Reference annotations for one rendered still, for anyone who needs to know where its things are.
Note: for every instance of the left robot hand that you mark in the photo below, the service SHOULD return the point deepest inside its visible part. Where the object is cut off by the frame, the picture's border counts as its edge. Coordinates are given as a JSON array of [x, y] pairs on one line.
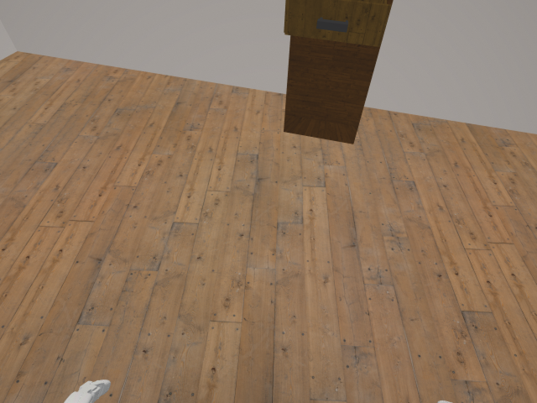
[[89, 392]]

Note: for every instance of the cabinet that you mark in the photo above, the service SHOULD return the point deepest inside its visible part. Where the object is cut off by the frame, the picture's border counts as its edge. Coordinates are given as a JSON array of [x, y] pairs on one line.
[[327, 87]]

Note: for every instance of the drawer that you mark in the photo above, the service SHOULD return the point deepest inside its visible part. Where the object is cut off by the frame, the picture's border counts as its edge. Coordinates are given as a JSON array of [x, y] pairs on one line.
[[367, 19]]

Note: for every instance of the handle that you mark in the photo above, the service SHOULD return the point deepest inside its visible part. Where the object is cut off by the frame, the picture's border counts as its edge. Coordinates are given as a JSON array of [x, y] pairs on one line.
[[332, 25]]

